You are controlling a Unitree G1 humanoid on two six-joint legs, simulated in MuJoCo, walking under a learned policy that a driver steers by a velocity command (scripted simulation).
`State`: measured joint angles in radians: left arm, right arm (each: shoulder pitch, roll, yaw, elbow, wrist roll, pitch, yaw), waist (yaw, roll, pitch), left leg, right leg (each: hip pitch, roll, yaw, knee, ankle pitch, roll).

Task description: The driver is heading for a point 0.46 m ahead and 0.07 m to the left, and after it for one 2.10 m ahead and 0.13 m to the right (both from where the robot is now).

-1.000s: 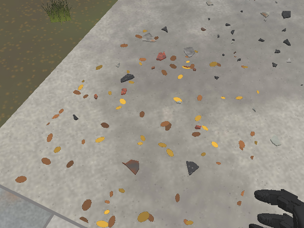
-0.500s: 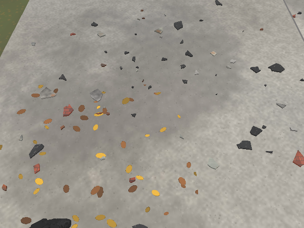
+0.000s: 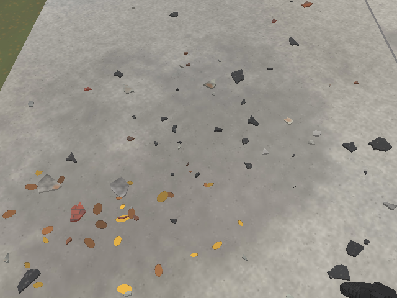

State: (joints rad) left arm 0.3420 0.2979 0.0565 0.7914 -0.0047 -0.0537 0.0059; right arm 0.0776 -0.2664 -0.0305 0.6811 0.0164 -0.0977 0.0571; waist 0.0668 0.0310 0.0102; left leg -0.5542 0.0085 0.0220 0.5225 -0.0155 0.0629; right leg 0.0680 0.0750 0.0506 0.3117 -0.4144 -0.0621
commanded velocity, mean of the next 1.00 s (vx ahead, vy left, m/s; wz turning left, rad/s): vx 0.30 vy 0.00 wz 0.04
